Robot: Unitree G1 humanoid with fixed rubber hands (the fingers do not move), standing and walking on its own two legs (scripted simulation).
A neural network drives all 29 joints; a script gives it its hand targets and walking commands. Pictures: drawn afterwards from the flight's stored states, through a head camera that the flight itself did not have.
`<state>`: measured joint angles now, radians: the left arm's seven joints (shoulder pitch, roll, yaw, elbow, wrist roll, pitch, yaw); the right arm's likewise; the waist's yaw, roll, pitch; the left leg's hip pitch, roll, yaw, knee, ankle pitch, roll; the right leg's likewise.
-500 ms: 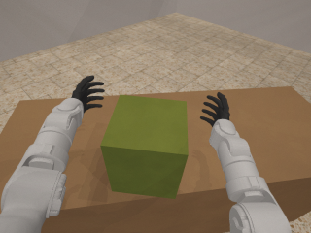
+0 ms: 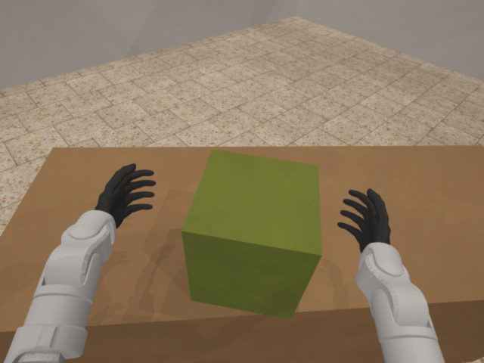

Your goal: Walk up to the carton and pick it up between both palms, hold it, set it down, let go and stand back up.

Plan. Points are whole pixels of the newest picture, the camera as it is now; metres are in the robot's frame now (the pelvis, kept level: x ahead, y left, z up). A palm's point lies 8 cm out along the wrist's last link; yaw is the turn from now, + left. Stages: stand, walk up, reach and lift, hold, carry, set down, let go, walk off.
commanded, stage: set down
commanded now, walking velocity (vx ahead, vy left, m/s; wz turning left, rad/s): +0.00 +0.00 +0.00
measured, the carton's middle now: (252, 235) +0.38 -0.05 -0.02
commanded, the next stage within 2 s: none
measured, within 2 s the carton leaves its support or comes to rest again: neither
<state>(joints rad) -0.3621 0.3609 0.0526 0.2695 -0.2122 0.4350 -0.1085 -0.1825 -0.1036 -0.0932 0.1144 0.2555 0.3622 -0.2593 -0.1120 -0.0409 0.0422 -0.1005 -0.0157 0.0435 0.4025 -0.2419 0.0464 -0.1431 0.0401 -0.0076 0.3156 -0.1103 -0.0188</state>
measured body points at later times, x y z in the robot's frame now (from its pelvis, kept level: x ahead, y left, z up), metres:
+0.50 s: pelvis +0.02 +0.00 -0.01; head +0.03 +0.03 +0.44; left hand +0.21 +0.20 -0.03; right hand +0.15 -0.21 -0.01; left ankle -0.01 +0.08 -0.75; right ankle +0.04 -0.11 -0.75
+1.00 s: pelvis +0.01 +0.00 -0.01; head +0.01 +0.02 +0.44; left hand +0.18 +0.22 -0.04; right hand +0.15 -0.20 -0.04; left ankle -0.01 +0.08 -0.75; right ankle +0.04 -0.11 -0.75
